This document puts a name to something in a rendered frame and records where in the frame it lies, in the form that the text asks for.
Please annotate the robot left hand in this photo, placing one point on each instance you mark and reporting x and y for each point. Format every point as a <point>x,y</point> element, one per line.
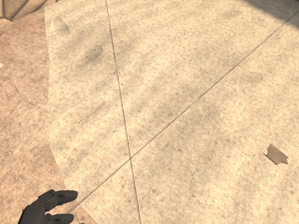
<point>34,213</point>

